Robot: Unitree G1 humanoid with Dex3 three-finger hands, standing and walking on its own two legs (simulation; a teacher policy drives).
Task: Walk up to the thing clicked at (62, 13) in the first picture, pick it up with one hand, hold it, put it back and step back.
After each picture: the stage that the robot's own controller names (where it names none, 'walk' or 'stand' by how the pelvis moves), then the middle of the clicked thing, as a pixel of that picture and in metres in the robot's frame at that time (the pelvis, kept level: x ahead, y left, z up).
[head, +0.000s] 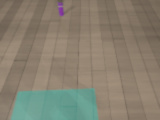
stand; (60, 7) +2.09 +0.38 -0.65
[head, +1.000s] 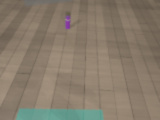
walk; (67, 20) +1.98 +0.18 -0.64
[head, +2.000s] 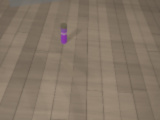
walk; (63, 33) +1.37 +0.16 -0.65
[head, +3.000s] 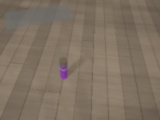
walk; (63, 69) +0.89 +0.17 -0.65
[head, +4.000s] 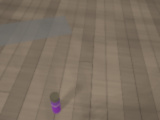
walk; (55, 103) +0.55 +0.19 -0.65
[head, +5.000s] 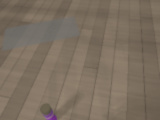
stand; (49, 114) +0.43 +0.32 -0.63
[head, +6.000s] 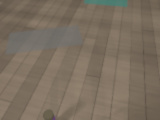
stand; out of the picture +0.44 +0.27 -0.64
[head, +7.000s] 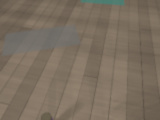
stand; out of the picture +0.42 +0.27 -0.66
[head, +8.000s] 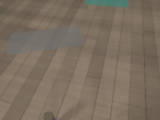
stand; out of the picture +0.43 +0.27 -0.66
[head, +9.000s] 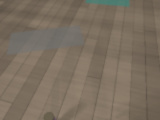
stand; out of the picture +0.42 +0.27 -0.66
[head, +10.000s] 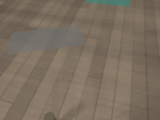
go down; out of the picture +0.42 +0.26 -0.66
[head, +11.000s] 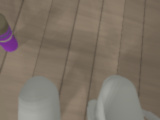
go down; (4, 35) +0.50 +0.31 -0.26
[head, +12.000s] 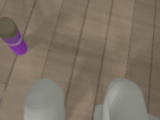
approach; (14, 39) +0.50 +0.30 -0.25
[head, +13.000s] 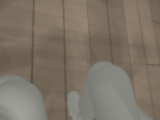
close in; out of the picture +0.48 +0.35 -0.16
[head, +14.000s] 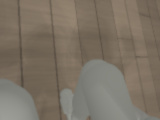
close; out of the picture +0.47 +0.36 -0.16
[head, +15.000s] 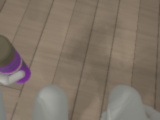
lift; (11, 64) +0.36 +0.26 -0.03
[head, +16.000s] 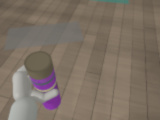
hold; (46, 85) +0.32 +0.15 +0.06
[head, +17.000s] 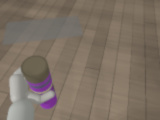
hold; (42, 86) +0.32 +0.16 +0.03
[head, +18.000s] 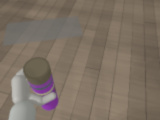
hold; (44, 88) +0.32 +0.16 +0.03
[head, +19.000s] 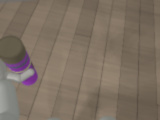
crouch; (21, 65) +0.40 +0.22 -0.03
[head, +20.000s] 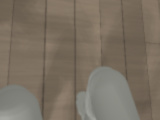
lower; out of the picture +0.52 +0.32 -0.08
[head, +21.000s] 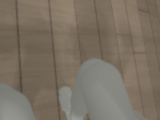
lower; out of the picture +0.47 +0.35 -0.16
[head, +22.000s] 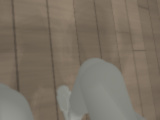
lower; out of the picture +0.46 +0.35 -0.17
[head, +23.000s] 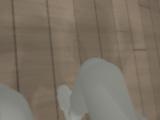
lower; out of the picture +0.46 +0.34 -0.17
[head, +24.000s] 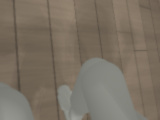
lower; out of the picture +0.46 +0.34 -0.17
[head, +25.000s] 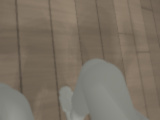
open; out of the picture +0.47 +0.35 -0.17
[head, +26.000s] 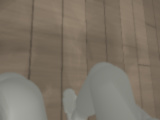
stand; out of the picture +0.46 +0.34 -0.18
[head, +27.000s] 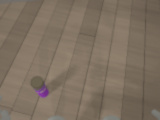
stand; (40, 88) +0.45 +0.26 -0.49
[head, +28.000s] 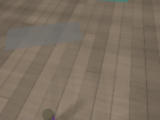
stand; out of the picture +0.44 +0.25 -0.60
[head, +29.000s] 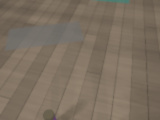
stand; out of the picture +0.43 +0.25 -0.60
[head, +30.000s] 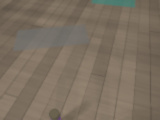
stand; out of the picture +0.45 +0.23 -0.64
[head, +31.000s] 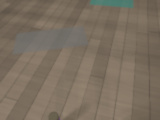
stand; out of the picture +0.43 +0.25 -0.66
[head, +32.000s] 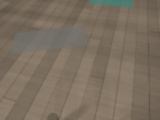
stand; out of the picture +0.42 +0.25 -0.66
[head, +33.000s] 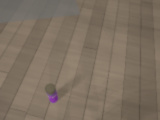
walk; (52, 93) +0.49 +0.21 -0.64
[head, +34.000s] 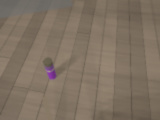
walk; (50, 69) +0.72 +0.32 -0.62
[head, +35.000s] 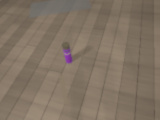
stand; (67, 53) +1.06 +0.27 -0.63
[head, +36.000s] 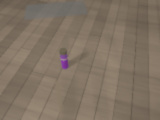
stand; (64, 59) +1.02 +0.23 -0.65
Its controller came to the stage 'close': yes
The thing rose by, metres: 0.66
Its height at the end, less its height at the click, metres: +0.00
